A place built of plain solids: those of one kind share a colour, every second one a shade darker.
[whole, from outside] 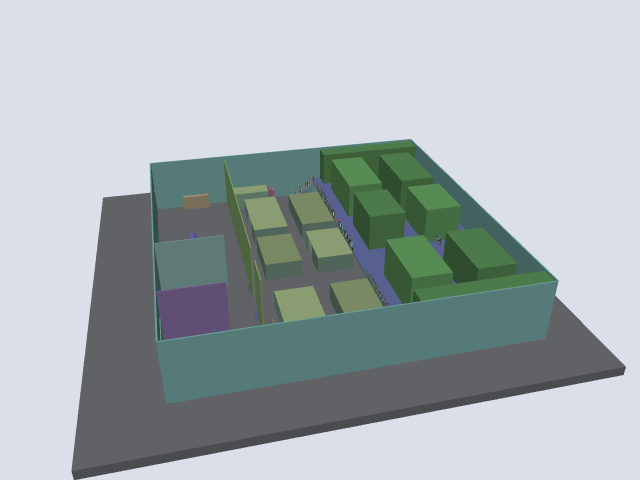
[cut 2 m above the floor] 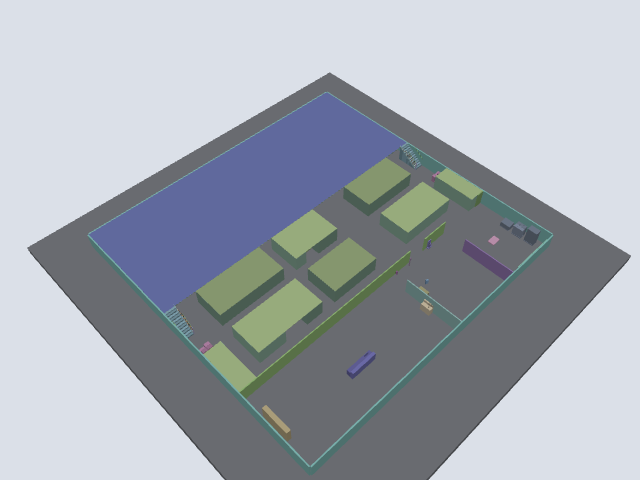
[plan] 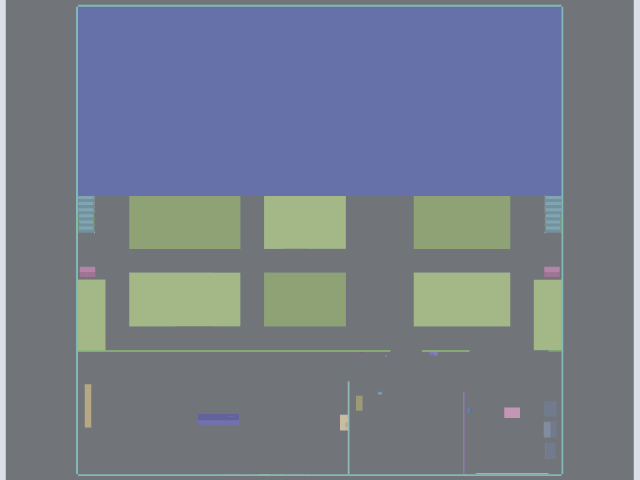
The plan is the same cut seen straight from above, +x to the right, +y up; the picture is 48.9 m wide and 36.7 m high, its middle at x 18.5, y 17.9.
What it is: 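A self-storage house; a reception shop, a loading bay, aisles of roller-shutter units, a steel mezzanine reached by steel stairs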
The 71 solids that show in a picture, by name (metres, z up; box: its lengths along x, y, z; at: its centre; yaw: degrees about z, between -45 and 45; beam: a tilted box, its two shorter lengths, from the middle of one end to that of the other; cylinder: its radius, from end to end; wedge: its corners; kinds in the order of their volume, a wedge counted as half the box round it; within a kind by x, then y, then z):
{
 "units_deck_1": {"box": [2.12, 13.18, 4.2], "at": [1.05, 29.15, 4.31]},
 "units_deck_2": {"box": [8.51, 4.12, 4.2], "at": [8.17, 25.19, 4.31]},
 "units_deck_3": {"box": [8.51, 4.12, 4.2], "at": [8.17, 31.86, 4.31]},
 "units_deck_4": {"box": [6.26, 4.12, 4.2], "at": [17.35, 25.19, 4.31]},
 "units_deck_5": {"box": [6.26, 4.12, 4.2], "at": [17.35, 31.86, 4.31]},
 "units_deck_6": {"box": [7.39, 4.12, 4.2], "at": [29.36, 25.19, 4.31]},
 "units_deck_7": {"box": [7.39, 4.12, 4.2], "at": [29.36, 31.86, 4.31]},
 "units_deck_8": {"box": [2.12, 13.18, 4.2], "at": [35.91, 29.15, 4.31]},
 "units_1": {"box": [2.12, 5.4, 2.01], "at": [1.05, 12.17, 0.95]},
 "units_2": {"box": [3.47, 4.12, 2.01], "at": [5.64, 13.35, 0.95]},
 "units_3": {"box": [8.51, 4.12, 2.01], "at": [8.17, 19.27, 0.95]},
 "units_4": {"box": [2.16, 4.12, 2.01], "at": [11.34, 13.35, 0.95]},
 "units_5": {"box": [1.47, 4.12, 2.01], "at": [14.96, 19.27, 0.95]},
 "units_6": {"box": [6.26, 4.12, 2.01], "at": [17.35, 13.35, 0.95]},
 "units_7": {"box": [2.91, 4.12, 2.01], "at": [19.03, 19.27, 0.95]},
 "units_8": {"box": [7.39, 4.12, 2.01], "at": [29.36, 13.35, 0.95]},
 "units_9": {"box": [7.39, 4.12, 2.01], "at": [29.36, 19.27, 0.95]},
 "units_10": {"box": [2.12, 5.4, 2.01], "at": [35.91, 12.17, 0.95]},
 "wall_1": {"box": [0.15, 35.73, 6.71], "at": [-0.07, 17.86, 3.31]},
 "wall_2": {"box": [36.96, 0.15, 6.71], "at": [18.48, -0.07, 3.31]},
 "wall_3": {"box": [36.96, 0.15, 6.71], "at": [18.48, 35.8, 3.31]},
 "wall_4": {"box": [0.15, 35.73, 6.71], "at": [37.03, 17.86, 3.31]},
 "slab_deck_1": {"box": [36.96, 14.46, 0.25], "at": [18.48, 28.5, 2.08]},
 "front_wall_1": {"box": [23.89, 0.12, 6.46], "at": [11.94, 9.42, 3.18]},
 "front_wall_2": {"box": [3.64, 0.12, 6.46], "at": [28.11, 9.42, 3.18]},
 "front_wall_3": {"box": [1.0, 0.12, 6.46], "at": [36.46, 9.42, 3.18]},
 "deck_stair_1": {"box": [1.2, 0.71, 0.22], "at": [0.61, 18.82, 0.06]},
 "deck_stair_2": {"box": [1.2, 0.71, 0.39], "at": [0.61, 19.05, 0.14]},
 "deck_stair_3": {"box": [1.2, 0.71, 0.56], "at": [0.61, 19.28, 0.23]},
 "deck_stair_4": {"box": [1.2, 0.71, 0.73], "at": [0.61, 19.52, 0.32]},
 "deck_stair_5": {"box": [1.2, 0.71, 0.9], "at": [0.61, 19.75, 0.4]},
 "deck_stair_6": {"box": [1.2, 0.71, 1.07], "at": [0.61, 19.98, 0.48]},
 "deck_stair_7": {"box": [1.2, 0.71, 1.24], "at": [0.61, 20.22, 0.57]},
 "deck_stair_8": {"box": [1.2, 0.71, 1.41], "at": [0.61, 20.45, 0.66]},
 "deck_stair_9": {"box": [1.2, 0.71, 1.58], "at": [0.61, 20.69, 0.74]},
 "deck_stair_10": {"box": [1.2, 0.71, 1.75], "at": [0.61, 20.92, 0.82]},
 "deck_stair_11": {"box": [1.2, 0.47, 1.92], "at": [0.61, 21.03, 0.91]},
 "deck_stair_12": {"box": [1.2, 0.24, 2.09], "at": [0.61, 21.16, 0.99]},
 "deck_stair_13": {"box": [1.2, 0.71, 0.22], "at": [36.35, 18.82, 0.06]},
 "deck_stair_14": {"box": [1.2, 0.71, 0.39], "at": [36.35, 19.05, 0.14]},
 "deck_stair_15": {"box": [1.2, 0.71, 0.56], "at": [36.35, 19.28, 0.23]},
 "deck_stair_16": {"box": [1.2, 0.71, 0.73], "at": [36.35, 19.52, 0.32]},
 "deck_stair_17": {"box": [1.2, 0.71, 0.9], "at": [36.35, 19.75, 0.4]},
 "deck_stair_18": {"box": [1.2, 0.71, 1.07], "at": [36.35, 19.98, 0.48]},
 "deck_stair_19": {"box": [1.2, 0.71, 1.24], "at": [36.35, 20.22, 0.57]},
 "deck_stair_20": {"box": [1.2, 0.71, 1.41], "at": [36.35, 20.45, 0.66]},
 "deck_stair_21": {"box": [1.2, 0.71, 1.58], "at": [36.35, 20.69, 0.74]},
 "deck_stair_22": {"box": [1.2, 0.71, 1.75], "at": [36.35, 20.92, 0.82]},
 "deck_stair_23": {"box": [1.2, 0.47, 1.92], "at": [36.35, 21.03, 0.91]},
 "deck_stair_24": {"box": [1.2, 0.24, 2.09], "at": [36.35, 21.16, 0.99]},
 "utop_1": {"box": [2.1, 5.38, 0.03], "at": [1.05, 12.17, 1.98]},
 "utop_2": {"box": [8.49, 4.1, 0.03], "at": [8.17, 13.35, 1.98]},
 "utop_3": {"box": [8.49, 4.1, 0.03], "at": [8.17, 19.27, 1.98]},
 "utop_4": {"box": [6.24, 4.1, 0.03], "at": [17.35, 13.35, 1.98]},
 "utop_5": {"box": [6.24, 4.1, 0.03], "at": [17.35, 19.27, 1.98]},
 "utop_6": {"box": [7.37, 4.1, 0.03], "at": [29.36, 13.35, 1.98]},
 "utop_7": {"box": [7.37, 4.1, 0.03], "at": [29.36, 19.27, 1.98]},
 "utop_8": {"box": [2.1, 5.38, 0.03], "at": [35.91, 12.17, 1.98]},
 "reception_side_1": {"box": [0.12, 7.08, 6.46], "at": [20.69, 3.54, 3.18]},
 "bay_side_1": {"box": [0.12, 6.28, 6.46], "at": [29.49, 3.14, 3.18]},
 "shelving_1": {"box": [0.49, 3.32, 1.85], "at": [0.76, 5.21, 0.88]},
 "bay_1": {"box": [0.49, 0.39, 1.16], "at": [35.86, 3.0, 0.72]},
 "bay_2": {"box": [0.79, 1.19, 2.14], "at": [36.11, 1.8, 1.21]},
 "bay_3": {"box": [0.99, 1.19, 0.52], "at": [36.11, 5.0, 0.4]},
 "counter_1": {"box": [3.16, 0.35, 1.11], "at": [10.75, 3.94, 0.5]},
 "counter_2": {"box": [3.14, 0.49, 0.8], "at": [10.75, 4.36, 0.35]},
 "loading_door_1": {"box": [5.54, 0.08, 4.25], "at": [33.2, 0.04, 2.08]},
 "more_packing_table_packing_table_1": {"box": [0.6, 1.2, 1.01], "at": [20.33, 3.94, 0.46]},
 "cleaner_cart_1": {"box": [0.5, 1.15, 1.07], "at": [21.5, 5.42, 0.48]},
 "onway_owbay_1": {"box": [1.2, 0.8, 0.19], "at": [33.2, 4.69, 0.05]},
 "deck_fascia_1": {"box": [36.96, 0.02, 0.25], "at": [18.48, 21.28, 2.08]}
}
